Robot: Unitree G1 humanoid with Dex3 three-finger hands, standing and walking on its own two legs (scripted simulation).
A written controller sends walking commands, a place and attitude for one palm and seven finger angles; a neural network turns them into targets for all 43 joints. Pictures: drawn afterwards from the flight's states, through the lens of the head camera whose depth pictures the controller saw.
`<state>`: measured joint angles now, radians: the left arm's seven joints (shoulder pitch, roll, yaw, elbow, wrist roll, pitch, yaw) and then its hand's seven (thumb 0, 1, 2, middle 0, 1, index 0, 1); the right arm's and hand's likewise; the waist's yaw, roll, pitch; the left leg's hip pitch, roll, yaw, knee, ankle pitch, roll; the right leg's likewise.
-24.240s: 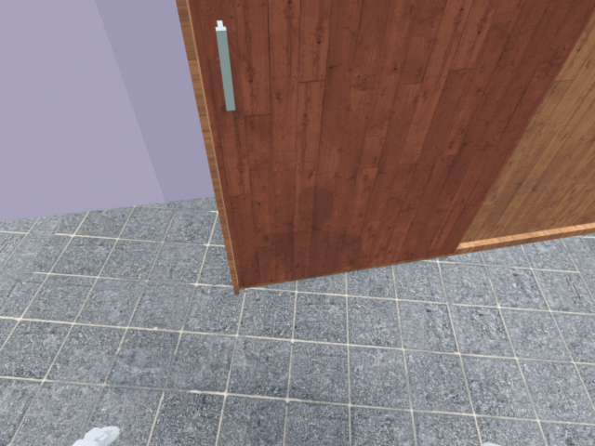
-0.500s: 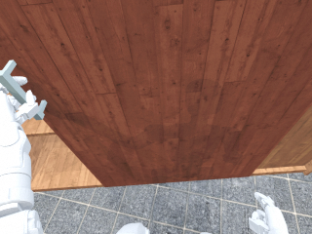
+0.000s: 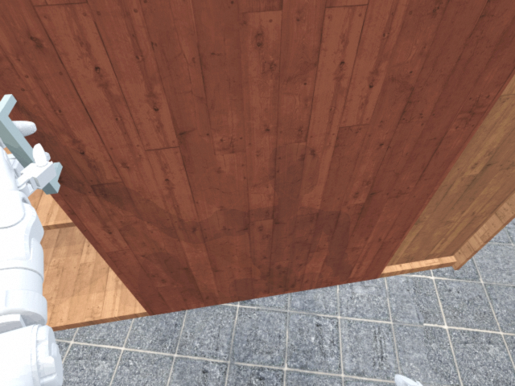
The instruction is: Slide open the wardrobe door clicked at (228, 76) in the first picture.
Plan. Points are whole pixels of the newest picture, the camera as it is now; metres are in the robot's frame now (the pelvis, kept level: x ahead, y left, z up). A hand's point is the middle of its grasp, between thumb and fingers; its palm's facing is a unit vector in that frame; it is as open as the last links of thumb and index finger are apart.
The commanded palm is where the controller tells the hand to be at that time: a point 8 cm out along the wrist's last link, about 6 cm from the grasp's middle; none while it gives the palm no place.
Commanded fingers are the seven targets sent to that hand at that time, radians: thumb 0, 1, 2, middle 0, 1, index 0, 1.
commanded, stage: stop walking and hold the door there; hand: left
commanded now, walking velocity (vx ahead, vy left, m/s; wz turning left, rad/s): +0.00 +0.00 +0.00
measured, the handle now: (31, 147) +0.43 +0.37 +0.15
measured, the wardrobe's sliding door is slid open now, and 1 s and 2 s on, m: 0.52 0.52 0.52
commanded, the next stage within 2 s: loosen the grip on the handle in 1.72 s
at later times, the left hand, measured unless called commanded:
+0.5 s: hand (43, 167) +0.39 +0.33 +0.14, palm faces +0.51 -0.82 -0.25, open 5.8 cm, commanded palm +0.35 +0.36 +0.12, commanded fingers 0.00 0.90 0.90 -0.45 -1.40 -0.45 -1.40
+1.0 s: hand (46, 172) +0.39 +0.34 +0.13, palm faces +0.35 -0.92 -0.16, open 5.6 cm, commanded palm +0.36 +0.35 +0.12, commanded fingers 0.00 0.90 0.90 -0.45 -1.40 -0.45 -1.40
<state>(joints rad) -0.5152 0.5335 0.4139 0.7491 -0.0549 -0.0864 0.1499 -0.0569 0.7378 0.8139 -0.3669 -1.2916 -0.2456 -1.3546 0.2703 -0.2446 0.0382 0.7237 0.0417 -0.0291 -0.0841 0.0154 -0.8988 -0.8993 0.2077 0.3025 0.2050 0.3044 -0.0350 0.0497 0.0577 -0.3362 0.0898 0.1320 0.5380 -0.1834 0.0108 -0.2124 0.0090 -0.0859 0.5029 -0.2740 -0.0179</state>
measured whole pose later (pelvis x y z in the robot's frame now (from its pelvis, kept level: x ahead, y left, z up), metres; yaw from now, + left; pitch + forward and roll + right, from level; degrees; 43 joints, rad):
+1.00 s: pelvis -0.03 +0.08 +0.01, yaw +2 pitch +0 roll -3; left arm -0.68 0.38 0.16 0.63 -0.06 -0.09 0.11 -0.08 0.78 0.82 -0.45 -1.40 -0.26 -1.40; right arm 0.17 -0.16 0.07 0.68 0.03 -0.07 -0.07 0.01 -0.90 -0.90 0.21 0.30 0.20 0.30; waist 0.05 0.00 0.14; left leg -0.35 0.04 0.09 0.46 -0.12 0.06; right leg -0.37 0.01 -0.05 0.91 -0.44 0.02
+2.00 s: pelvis -0.05 +0.04 -0.01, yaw +1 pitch +5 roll -1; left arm -0.81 0.52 0.43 0.96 0.09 -0.06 0.02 -0.03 0.48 0.72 -0.45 -1.38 -0.38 -1.40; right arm 0.25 -0.25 -0.02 0.70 -0.02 -0.10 -0.04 0.01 -0.90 -0.90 0.21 0.30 0.20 0.30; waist -0.04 -0.02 -0.02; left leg -0.52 0.07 0.09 0.55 -0.12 0.01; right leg -0.28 0.00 -0.06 0.60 -0.41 -0.01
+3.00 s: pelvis -0.06 +0.05 -0.02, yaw +2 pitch +8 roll -3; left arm -0.80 0.71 0.46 1.03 0.03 -0.10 -0.07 -0.01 -0.55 0.20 -0.25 -1.15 -0.26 -1.16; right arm 0.37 -0.28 0.01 0.70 0.02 -0.03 -0.10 0.01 -0.90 -0.90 0.21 0.30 0.20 0.30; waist -0.06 -0.01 -0.03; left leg -0.65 0.07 0.02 0.67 -0.16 0.01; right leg -0.37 0.02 -0.08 0.66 -0.42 0.00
